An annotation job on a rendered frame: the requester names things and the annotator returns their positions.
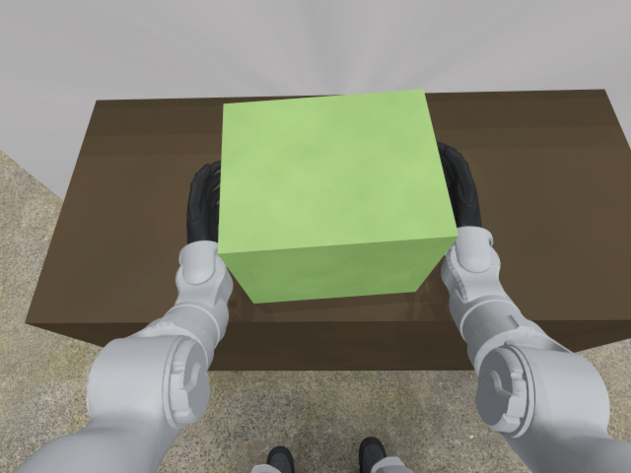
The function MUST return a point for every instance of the robot left forearm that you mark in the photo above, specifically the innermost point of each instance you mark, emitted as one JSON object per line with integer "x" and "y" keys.
{"x": 204, "y": 286}

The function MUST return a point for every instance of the left robot upper arm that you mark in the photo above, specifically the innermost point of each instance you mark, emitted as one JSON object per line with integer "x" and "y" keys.
{"x": 142, "y": 392}

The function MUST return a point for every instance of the robot right hand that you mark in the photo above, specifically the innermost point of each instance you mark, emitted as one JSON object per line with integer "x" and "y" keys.
{"x": 461, "y": 187}

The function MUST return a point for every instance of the left robot foot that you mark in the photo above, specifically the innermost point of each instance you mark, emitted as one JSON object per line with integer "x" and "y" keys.
{"x": 281, "y": 458}

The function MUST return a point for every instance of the right robot foot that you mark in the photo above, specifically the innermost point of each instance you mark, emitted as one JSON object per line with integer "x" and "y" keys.
{"x": 370, "y": 452}

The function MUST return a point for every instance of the robot foot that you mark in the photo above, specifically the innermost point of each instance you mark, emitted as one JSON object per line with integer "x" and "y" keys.
{"x": 281, "y": 458}
{"x": 370, "y": 452}

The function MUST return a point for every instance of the pedestal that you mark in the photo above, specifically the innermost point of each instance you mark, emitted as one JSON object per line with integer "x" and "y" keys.
{"x": 552, "y": 170}

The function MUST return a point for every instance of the carton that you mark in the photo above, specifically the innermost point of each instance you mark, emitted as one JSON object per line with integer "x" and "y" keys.
{"x": 332, "y": 197}

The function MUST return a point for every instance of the right robot upper arm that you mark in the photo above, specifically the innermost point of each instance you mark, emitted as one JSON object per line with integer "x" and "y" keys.
{"x": 551, "y": 408}

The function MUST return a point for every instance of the robot right forearm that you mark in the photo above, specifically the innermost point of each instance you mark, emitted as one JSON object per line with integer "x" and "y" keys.
{"x": 484, "y": 314}

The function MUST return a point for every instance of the robot left hand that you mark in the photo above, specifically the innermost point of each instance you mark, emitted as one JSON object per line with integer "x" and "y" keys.
{"x": 202, "y": 217}

